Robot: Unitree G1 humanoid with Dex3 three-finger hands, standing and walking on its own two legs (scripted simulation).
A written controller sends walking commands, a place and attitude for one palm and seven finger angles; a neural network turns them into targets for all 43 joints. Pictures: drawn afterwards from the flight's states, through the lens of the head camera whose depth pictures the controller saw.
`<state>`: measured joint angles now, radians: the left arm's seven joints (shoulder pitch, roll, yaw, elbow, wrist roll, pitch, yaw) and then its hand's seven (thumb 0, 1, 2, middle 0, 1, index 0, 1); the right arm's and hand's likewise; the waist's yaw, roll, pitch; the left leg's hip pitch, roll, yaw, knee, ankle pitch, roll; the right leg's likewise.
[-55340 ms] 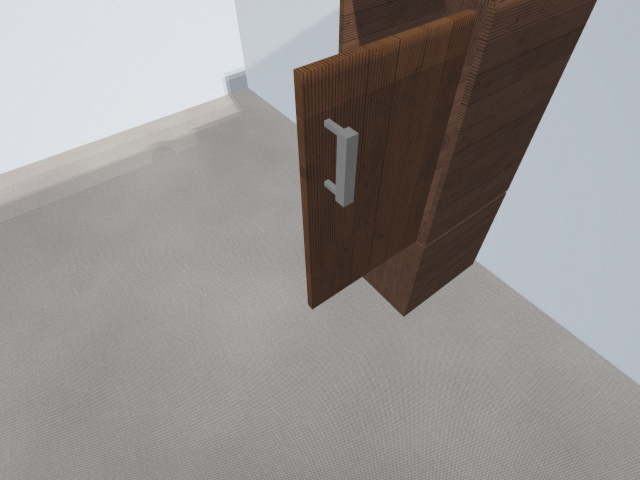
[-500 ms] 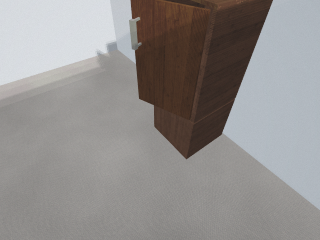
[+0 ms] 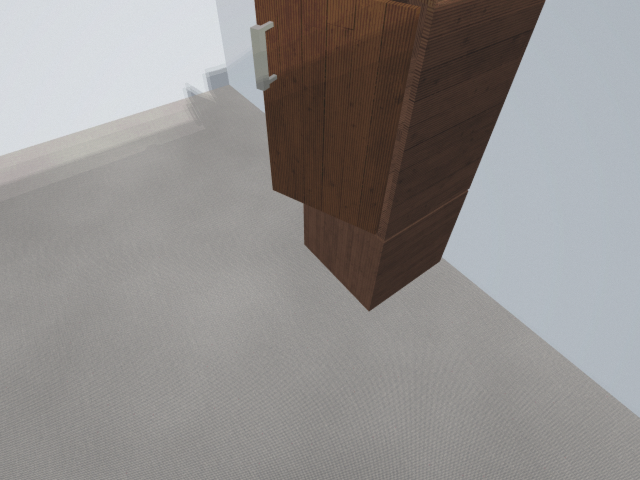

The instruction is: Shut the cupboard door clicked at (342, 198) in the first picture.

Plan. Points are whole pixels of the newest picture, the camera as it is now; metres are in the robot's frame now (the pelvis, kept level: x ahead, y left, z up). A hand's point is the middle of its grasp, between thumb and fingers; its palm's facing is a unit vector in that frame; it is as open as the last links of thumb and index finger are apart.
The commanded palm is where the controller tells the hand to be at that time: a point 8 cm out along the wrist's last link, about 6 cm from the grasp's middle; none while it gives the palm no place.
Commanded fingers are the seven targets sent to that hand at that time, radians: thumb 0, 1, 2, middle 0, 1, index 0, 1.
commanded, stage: look to check the result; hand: left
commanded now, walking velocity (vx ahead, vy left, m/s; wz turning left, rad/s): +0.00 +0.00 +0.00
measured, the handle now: (265, 56) +0.95 +0.18 +0.09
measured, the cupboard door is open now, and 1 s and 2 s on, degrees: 21 21 21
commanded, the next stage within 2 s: walk to a spot facing it in 0.28 s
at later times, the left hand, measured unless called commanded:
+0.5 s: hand out of the picture +0.06 +0.21 -0.17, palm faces +0.02 -0.96 -0.28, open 7.3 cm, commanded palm none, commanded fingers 0.00 0.90 0.90 -0.20 -0.30 -0.20 -0.30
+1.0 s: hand out of the picture +0.01 +0.23 -0.18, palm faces +0.32 -0.91 -0.27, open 7.4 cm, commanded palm none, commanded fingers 0.00 0.90 0.90 -0.20 -0.30 -0.20 -0.30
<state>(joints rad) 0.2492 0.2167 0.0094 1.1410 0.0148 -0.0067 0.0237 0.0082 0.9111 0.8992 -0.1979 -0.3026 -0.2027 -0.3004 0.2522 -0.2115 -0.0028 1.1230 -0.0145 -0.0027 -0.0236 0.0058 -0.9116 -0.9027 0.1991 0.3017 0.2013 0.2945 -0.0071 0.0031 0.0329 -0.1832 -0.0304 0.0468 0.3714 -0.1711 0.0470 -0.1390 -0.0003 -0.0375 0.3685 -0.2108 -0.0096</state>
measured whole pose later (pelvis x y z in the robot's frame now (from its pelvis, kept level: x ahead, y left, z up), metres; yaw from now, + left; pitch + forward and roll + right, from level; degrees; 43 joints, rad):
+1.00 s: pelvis +0.00 +0.00 -0.01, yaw +19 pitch +2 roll -1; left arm 0.17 0.23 0.07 0.94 0.02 0.05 0.02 0.01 0.91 0.90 -0.20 -0.30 -0.20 -0.30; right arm 0.24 -0.19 -0.04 0.96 -0.04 0.03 0.00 0.01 -0.91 -0.90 0.20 0.30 0.20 0.29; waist -0.03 0.00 0.09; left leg -0.36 -0.04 -0.03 0.53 -0.19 0.04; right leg -0.45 -0.05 -0.01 1.00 -0.45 0.05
